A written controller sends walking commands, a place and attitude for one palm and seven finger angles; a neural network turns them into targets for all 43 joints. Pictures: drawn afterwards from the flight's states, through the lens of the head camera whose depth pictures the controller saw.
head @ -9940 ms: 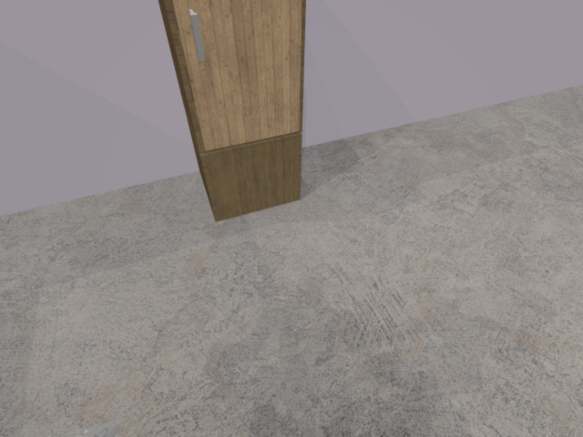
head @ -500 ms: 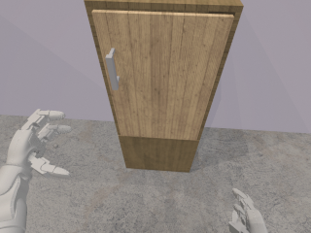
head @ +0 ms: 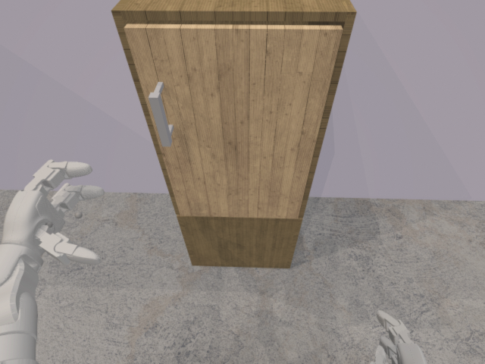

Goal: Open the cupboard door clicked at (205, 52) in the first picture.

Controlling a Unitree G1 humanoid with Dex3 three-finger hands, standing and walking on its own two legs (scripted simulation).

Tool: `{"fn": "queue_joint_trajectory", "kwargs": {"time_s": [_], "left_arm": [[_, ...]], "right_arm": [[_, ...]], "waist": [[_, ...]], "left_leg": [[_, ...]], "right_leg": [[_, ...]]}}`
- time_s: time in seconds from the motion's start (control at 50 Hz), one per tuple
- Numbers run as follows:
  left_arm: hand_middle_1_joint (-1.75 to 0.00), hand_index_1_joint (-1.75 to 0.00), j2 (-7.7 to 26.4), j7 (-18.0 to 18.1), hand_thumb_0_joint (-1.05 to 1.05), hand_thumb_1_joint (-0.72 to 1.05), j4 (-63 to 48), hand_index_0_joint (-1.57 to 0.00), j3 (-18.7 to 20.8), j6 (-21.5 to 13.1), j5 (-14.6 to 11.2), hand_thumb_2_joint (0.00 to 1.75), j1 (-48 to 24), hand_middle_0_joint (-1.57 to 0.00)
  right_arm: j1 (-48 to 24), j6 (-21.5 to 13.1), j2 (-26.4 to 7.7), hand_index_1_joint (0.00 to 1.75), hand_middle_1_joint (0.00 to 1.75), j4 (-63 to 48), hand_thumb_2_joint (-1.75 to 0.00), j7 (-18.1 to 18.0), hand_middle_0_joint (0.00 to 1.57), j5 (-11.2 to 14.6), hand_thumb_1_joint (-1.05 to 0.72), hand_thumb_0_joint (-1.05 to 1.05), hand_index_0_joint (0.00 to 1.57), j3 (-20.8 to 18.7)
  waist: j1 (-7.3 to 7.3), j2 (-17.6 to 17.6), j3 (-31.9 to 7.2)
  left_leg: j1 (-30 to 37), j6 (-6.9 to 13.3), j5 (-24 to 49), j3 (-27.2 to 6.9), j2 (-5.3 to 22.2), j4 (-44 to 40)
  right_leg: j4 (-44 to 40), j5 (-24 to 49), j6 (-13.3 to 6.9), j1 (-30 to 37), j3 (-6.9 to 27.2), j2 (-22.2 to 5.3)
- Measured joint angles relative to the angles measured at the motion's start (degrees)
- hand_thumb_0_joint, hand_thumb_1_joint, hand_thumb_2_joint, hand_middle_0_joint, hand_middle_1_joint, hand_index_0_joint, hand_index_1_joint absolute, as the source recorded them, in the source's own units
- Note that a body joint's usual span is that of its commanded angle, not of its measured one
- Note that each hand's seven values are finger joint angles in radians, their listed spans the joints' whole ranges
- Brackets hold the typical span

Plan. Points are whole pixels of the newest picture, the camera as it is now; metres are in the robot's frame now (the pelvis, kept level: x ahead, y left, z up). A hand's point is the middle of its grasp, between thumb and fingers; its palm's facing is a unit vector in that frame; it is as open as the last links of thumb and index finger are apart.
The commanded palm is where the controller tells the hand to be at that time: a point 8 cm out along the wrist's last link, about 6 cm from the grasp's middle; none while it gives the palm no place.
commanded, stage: raise the hand with hooked fingers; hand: left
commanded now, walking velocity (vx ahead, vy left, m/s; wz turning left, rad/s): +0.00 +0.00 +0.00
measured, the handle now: (163, 115) +0.57 +0.22 +0.10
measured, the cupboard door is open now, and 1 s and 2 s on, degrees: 0 0 0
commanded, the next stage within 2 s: move the hooked fingers beside the handle in 0.20 s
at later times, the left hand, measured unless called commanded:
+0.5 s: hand (83, 206) +0.31 +0.27 +0.12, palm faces +0.07 -1.00 -0.03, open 14.0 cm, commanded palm +0.29 +0.32 +0.11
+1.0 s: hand (108, 171) +0.38 +0.26 +0.11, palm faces +0.02 -1.00 -0.03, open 14.0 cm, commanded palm +0.37 +0.31 +0.11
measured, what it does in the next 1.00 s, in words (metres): stands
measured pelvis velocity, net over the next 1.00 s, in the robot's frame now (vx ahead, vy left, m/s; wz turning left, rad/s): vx -0.01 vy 0.00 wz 0.00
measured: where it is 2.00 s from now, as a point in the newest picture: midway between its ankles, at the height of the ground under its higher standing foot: outside the picture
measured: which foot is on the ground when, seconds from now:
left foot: down 0.00-1.00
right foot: down 0.00-1.00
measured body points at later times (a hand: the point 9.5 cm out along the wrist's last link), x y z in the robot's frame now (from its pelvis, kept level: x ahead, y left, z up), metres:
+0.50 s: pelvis -0.01 +0.00 +0.00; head +0.01 -0.01 +0.45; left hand +0.30 +0.32 +0.12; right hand +0.16 -0.24 -0.08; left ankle -0.02 +0.14 -0.72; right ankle +0.03 -0.13 -0.72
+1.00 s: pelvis -0.01 +0.00 -0.01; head +0.04 +0.00 +0.44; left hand +0.38 +0.31 +0.12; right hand +0.09 -0.26 -0.11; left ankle -0.02 +0.14 -0.72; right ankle +0.03 -0.13 -0.72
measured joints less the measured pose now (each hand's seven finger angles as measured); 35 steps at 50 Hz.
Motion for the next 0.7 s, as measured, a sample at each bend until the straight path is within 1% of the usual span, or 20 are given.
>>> {"fn": "queue_joint_trajectory", "kwargs": {"time_s": [0.08,0.32,0.42,0.54,0.62,0.7], "left_arm": [[-1.20,-1.20,-0.27,0.43,-0.01,-0.50,-0.03,-0.30,0.04,-0.69,0.10,0.30,-0.12,-0.30],[-1.20,-1.20,0.45,-0.74,-0.01,-0.50,1.57,-0.30,-0.35,0.09,-0.46,0.30,-1.08,-0.30],[-1.20,-1.20,0.19,-0.16,-0.01,-0.50,3.42,-0.30,-1.25,-0.24,0.29,0.30,-3.66,-0.30],[-1.20,-1.20,1.58,0.24,-0.01,-0.50,9.64,-0.30,-1.82,-0.93,2.00,0.30,-10.15,-0.30],[-1.20,-1.20,2.50,-0.07,-0.01,-0.50,13.10,-0.30,-1.67,-1.70,2.23,0.30,-13.35,-0.30],[-1.20,-1.20,3.24,-0.29,-0.01,-0.50,15.57,-0.30,-0.71,-2.18,2.37,0.30,-14.82,-0.30]], "right_arm": [[-0.23,-0.19,0.31,0.30,0.30,0.15,-0.90,-0.26,0.20,0.00,-0.90,0.01,0.21,0.17],[-1.19,-0.44,0.71,0.30,0.30,0.01,-0.90,-0.57,0.20,0.14,-0.90,0.01,0.21,0.85],[-1.40,-0.59,0.53,0.30,0.30,0.46,-0.90,-0.96,0.20,0.17,-0.90,0.01,0.21,0.85],[-1.61,-0.12,0.40,0.30,0.30,1.12,-0.89,-1.22,0.20,0.13,-0.90,0.01,0.21,1.02],[-0.94,0.45,0.28,0.30,0.30,1.11,-0.89,-0.85,0.20,0.03,-0.90,0.01,0.21,0.94],[0.22,1.42,0.05,0.30,0.30,0.82,-0.89,-0.14,0.20,-0.10,-0.90,0.01,0.21,0.73]], "waist": [[0.16,0.05,0.18],[0.60,0.45,0.07],[0.78,0.35,0.48],[0.02,-0.07,0.69],[-0.77,-0.27,0.28],[-1.57,-0.41,-0.31]], "left_leg": [[0.34,-0.16,0.11,-0.22,0.13,-0.15],[0.12,-0.31,0.41,-0.52,0.10,-0.15],[-0.53,-0.31,0.41,-0.96,-0.01,0.42],[-2.06,-0.30,0.44,-1.21,-0.10,1.21],[-2.92,-0.20,0.40,-0.79,-0.11,1.41],[-3.65,-0.07,0.29,-0.17,-0.10,1.50]], "right_leg": [[-0.18,0.04,-0.15,0.43,-0.22,0.13],[-0.01,0.12,-0.30,0.27,-0.47,0.09],[0.27,0.12,-0.30,-0.05,-0.84,-0.05],[0.80,0.23,-0.35,-1.37,-1.01,-0.16],[1.08,0.32,-0.28,-2.48,-0.57,-0.14],[1.36,0.37,-0.17,-3.58,0.07,-0.09]]}}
